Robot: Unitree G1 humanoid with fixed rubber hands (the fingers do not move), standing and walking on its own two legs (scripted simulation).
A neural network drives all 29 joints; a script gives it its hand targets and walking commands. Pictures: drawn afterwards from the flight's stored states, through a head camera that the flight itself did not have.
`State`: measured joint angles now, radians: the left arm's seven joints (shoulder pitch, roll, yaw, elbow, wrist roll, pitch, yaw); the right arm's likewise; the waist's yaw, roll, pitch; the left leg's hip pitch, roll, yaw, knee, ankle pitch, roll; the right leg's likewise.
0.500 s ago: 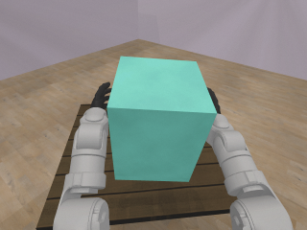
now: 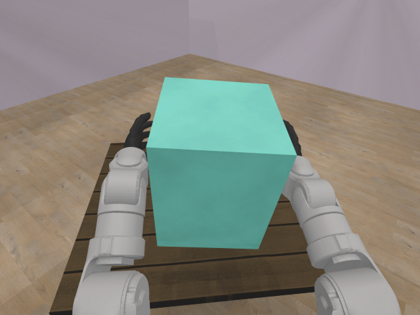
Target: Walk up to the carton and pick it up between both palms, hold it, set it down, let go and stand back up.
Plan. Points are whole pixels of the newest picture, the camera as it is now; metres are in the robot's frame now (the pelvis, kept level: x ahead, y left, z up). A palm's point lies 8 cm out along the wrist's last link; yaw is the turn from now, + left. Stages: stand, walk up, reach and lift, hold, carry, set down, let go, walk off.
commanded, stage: hold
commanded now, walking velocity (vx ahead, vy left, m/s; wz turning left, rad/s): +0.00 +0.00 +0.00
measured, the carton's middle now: (212, 165) +0.37 +0.00 +0.17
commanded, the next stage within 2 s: none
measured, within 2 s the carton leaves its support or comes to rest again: neither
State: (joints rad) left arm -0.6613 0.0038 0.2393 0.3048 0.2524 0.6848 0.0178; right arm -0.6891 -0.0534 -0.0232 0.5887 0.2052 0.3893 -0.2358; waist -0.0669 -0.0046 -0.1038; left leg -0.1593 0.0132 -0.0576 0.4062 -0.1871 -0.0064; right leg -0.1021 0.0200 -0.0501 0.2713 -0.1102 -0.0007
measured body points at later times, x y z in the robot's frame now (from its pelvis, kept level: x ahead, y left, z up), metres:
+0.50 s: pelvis +0.00 +0.00 +0.00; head -0.06 +0.02 +0.45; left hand +0.38 +0.15 +0.20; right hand +0.38 -0.15 +0.19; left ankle +0.02 +0.12 -0.75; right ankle +0.03 -0.12 -0.75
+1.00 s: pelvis +0.00 +0.00 +0.00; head -0.06 +0.02 +0.45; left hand +0.38 +0.15 +0.20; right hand +0.38 -0.15 +0.19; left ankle +0.02 +0.12 -0.75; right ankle +0.03 -0.12 -0.75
